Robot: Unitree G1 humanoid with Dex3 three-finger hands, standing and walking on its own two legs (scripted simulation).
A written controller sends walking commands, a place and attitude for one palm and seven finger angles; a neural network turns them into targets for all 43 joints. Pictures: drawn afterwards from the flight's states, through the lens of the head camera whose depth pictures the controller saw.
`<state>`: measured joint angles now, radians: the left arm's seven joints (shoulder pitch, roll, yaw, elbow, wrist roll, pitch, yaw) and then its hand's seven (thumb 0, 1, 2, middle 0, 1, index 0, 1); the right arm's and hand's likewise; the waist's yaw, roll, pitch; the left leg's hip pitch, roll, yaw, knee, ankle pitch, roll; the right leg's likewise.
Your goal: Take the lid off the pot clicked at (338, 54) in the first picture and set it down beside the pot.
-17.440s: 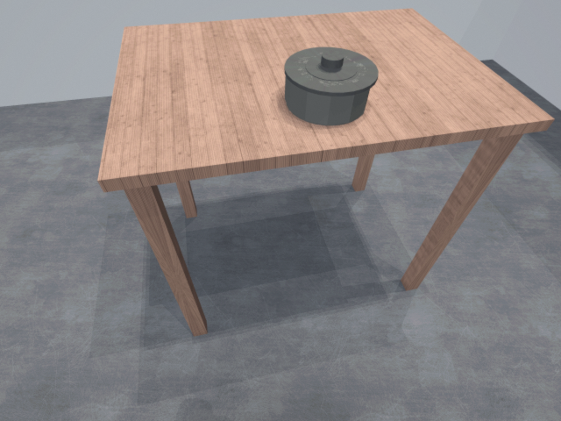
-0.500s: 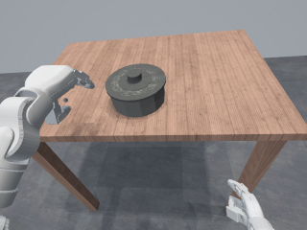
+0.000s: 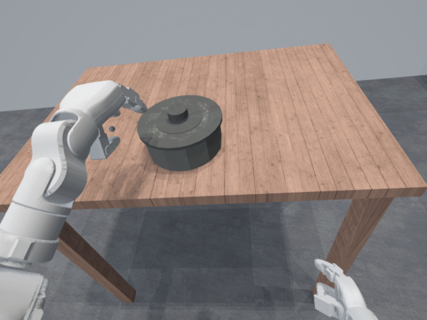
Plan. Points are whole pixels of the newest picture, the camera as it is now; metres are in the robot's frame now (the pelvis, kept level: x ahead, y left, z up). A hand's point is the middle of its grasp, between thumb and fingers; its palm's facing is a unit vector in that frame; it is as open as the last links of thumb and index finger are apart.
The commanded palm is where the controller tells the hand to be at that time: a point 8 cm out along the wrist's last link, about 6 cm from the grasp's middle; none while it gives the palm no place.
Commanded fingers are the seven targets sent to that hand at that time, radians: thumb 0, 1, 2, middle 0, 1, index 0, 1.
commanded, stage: move the open hand above the knob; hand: left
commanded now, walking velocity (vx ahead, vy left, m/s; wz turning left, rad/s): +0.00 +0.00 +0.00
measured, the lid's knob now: (177, 112) +0.50 +0.12 +0.15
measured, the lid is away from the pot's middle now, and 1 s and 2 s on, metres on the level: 0.00 0.00 0.00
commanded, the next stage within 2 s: none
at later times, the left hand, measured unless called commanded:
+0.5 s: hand (152, 86) +0.44 +0.13 +0.25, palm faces +0.02 -0.03 -1.00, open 9.7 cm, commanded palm +0.40 +0.15 +0.29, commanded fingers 0.00 -0.36 1.71 -0.89 -0.08 -0.89 -0.08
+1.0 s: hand (172, 106) +0.46 +0.11 +0.20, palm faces -0.19 -0.05 -0.98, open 9.7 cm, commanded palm +0.46 +0.13 +0.29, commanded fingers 0.00 -0.36 1.71 -0.89 -0.08 -0.89 -0.08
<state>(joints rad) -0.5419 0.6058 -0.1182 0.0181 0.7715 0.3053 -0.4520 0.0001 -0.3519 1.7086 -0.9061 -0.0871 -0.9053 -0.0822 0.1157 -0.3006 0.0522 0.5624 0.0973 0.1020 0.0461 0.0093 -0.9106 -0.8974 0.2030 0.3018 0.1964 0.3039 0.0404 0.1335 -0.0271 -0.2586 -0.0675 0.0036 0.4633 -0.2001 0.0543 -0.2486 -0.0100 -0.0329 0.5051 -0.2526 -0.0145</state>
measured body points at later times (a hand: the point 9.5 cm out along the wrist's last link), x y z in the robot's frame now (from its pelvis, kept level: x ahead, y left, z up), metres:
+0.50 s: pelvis +0.02 +0.00 +0.00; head +0.02 -0.06 +0.45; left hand +0.43 +0.13 +0.31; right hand +0.20 -0.22 -0.11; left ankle +0.03 +0.09 -0.74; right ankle +0.01 -0.11 -0.74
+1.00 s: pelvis +0.02 -0.01 +0.00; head +0.04 -0.05 +0.45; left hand +0.46 +0.11 +0.25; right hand +0.19 -0.24 -0.11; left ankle +0.03 +0.09 -0.74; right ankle +0.01 -0.11 -0.74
